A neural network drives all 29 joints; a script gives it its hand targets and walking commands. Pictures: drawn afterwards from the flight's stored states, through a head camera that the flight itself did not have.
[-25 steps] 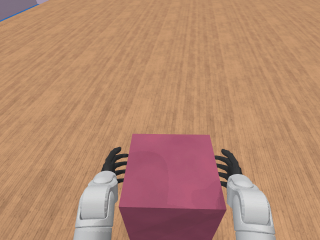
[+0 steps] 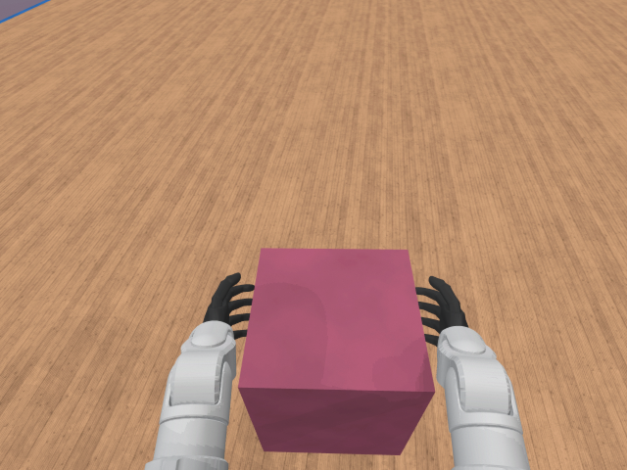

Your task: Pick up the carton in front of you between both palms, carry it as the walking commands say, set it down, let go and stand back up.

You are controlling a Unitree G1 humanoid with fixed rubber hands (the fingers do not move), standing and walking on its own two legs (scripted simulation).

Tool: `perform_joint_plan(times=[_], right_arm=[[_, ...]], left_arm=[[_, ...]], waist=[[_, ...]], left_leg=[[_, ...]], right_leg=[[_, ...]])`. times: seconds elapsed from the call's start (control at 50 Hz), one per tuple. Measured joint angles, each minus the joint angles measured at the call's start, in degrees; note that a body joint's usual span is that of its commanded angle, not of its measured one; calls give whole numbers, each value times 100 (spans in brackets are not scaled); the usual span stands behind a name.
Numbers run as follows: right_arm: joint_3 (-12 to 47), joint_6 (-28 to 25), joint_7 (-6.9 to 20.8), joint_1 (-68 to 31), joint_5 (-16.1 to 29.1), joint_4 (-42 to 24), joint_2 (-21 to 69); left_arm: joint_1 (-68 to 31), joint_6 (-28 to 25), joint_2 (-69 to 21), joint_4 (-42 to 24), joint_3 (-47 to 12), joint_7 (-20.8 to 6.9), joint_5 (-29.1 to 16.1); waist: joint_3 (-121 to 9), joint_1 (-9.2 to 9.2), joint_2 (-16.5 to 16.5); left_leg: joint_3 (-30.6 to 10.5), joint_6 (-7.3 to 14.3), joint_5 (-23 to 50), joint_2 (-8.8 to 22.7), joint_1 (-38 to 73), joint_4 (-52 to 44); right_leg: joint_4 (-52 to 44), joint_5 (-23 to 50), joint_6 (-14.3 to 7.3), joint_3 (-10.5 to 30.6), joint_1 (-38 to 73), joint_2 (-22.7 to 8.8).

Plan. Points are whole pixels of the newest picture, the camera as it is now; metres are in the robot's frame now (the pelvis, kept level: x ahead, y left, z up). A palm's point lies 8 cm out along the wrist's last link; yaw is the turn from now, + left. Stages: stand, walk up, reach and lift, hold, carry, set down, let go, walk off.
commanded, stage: carry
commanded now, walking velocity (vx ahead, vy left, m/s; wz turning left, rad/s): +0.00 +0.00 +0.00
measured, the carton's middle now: (332, 354) +0.31 +0.00 -0.05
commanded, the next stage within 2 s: hold in 0.74 s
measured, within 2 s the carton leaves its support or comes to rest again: neither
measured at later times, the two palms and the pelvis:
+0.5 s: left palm (211, 336) +0.28 +0.16 +0.04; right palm (446, 342) +0.28 -0.14 +0.04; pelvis -0.01 +0.01 +0.00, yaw +0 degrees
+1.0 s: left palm (167, 374) +0.23 +0.20 +0.04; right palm (410, 332) +0.29 -0.10 +0.04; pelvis -0.02 -0.01 +0.01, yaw +11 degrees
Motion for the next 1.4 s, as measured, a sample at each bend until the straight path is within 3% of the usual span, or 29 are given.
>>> perform_joint_plan(times=[0.74,0.82,0.88,0.94,1.08,1.26,1.4], right_arm=[[-19,75,14,-24,-65,89,4],[-18,-2,24,165,-128,-96,-28],[-22,-75,23,230,-105,-63,-37],[-30,-124,38,120,-131,119,-19],[-155,-103,64,-261,-335,595,55],[-359,-18,138,-397,-449,771,85],[-484,0,236,-509,-520,867,114]], left_arm=[[-34,81,-6,95,16,-15,65],[-55,-185,-14,326,-82,-77,127],[-49,-279,-10,432,-80,-93,128],[-41,-294,-6,458,9,-80,111],[-184,-247,-34,671,288,-95,146],[-472,-267,-104,1098,547,-270,399],[-626,-296,-149,1271,753,-354,530]], waist=[[-44,10,6],[423,-148,105],[577,-107,75],[615,17,48],[566,75,122],[480,-45,232],[391,-78,247]], left_leg=[[80,110,13,-57,-103,113],[-416,116,275,-187,390,-299],[-750,111,528,-326,641,-637],[-991,75,641,-413,744,-751],[-1400,-82,764,-400,802,-792],[-1648,-262,857,-233,786,-838],[-1798,-233,853,-163,742,-831]], right_leg=[[-40,149,85,66,-56,-81],[-537,373,87,989,647,278],[-784,439,149,1506,995,350],[-874,213,219,1678,1200,348],[-918,228,318,1652,1388,444],[-893,268,134,1466,1394,622],[-871,273,22,1391,1364,731]])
